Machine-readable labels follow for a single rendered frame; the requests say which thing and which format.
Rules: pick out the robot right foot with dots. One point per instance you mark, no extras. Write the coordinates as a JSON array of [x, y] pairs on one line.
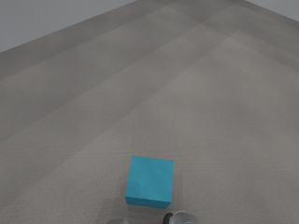
[[167, 218]]

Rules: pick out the carton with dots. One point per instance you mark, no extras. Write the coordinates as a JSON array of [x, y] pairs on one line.
[[150, 182]]

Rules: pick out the robot right thigh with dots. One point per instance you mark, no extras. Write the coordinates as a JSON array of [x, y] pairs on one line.
[[184, 218]]

